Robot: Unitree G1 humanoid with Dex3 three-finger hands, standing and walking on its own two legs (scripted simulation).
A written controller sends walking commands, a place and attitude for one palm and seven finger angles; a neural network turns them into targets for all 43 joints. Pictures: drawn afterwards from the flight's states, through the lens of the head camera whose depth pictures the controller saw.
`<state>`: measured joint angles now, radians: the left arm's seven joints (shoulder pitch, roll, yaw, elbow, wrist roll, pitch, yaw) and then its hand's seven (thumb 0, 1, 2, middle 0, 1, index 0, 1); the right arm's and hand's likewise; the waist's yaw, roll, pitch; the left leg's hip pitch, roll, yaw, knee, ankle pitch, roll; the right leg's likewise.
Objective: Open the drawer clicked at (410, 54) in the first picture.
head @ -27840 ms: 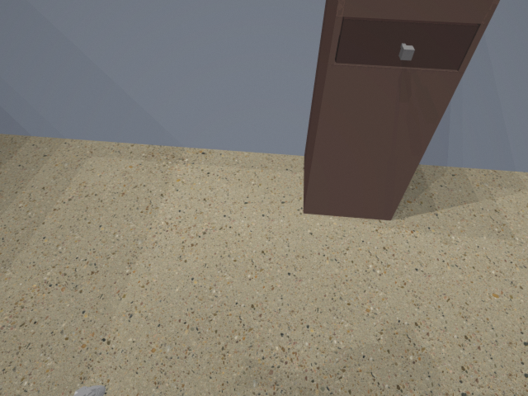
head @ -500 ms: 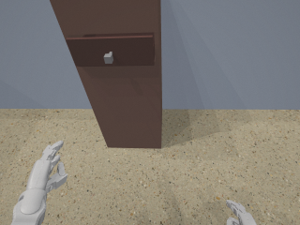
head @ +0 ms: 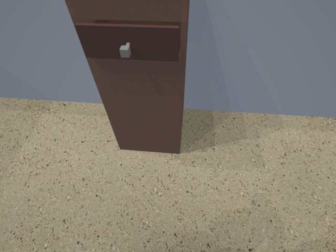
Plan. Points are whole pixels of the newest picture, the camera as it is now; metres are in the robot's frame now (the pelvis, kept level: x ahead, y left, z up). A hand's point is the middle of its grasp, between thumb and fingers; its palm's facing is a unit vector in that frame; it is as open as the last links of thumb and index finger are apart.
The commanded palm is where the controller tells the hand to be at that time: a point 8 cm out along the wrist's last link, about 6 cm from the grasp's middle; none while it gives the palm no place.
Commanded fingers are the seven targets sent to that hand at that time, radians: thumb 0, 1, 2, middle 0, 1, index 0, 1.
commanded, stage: let the arm hang, fingers relaxed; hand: left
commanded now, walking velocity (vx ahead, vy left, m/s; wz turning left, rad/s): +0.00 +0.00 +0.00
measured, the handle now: (126, 49) +0.77 +0.21 +0.07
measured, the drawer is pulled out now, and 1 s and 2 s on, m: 0.04 0.04 0.04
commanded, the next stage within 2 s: look to check the result in 0.46 s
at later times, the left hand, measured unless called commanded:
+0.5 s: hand out of the picture +0.09 +0.21 -0.15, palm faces -0.02 -0.95 -0.31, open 7.4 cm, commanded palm none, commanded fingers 0.00 0.90 0.90 -0.20 -0.30 -0.20 -0.30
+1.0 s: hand out of the picture +0.07 +0.22 -0.16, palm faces -0.03 -0.94 -0.33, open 7.4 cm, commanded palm none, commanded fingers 0.00 0.90 0.90 -0.20 -0.30 -0.20 -0.30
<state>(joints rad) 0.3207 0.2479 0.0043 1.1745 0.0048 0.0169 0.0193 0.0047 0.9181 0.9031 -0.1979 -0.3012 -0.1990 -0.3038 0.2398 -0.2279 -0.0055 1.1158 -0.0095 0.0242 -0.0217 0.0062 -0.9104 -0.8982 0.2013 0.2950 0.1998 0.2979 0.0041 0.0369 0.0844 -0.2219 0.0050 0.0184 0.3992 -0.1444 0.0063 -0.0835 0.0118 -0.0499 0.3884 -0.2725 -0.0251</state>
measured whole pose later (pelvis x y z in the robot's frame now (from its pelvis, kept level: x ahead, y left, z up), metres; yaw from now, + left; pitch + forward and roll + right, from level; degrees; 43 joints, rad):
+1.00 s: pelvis +0.02 -0.02 +0.00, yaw -1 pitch -2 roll +0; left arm 0.17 0.29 0.01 1.13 0.01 -0.01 0.02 0.00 0.90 0.90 -0.20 -0.30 -0.20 -0.30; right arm 0.13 -0.29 -0.01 1.11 -0.01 0.01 -0.02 0.00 -0.91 -0.90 0.20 0.30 0.20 0.30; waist -0.01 0.02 0.07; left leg -0.16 0.03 0.03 0.33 -0.14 -0.02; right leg -0.02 0.04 -0.03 0.30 -0.25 -0.05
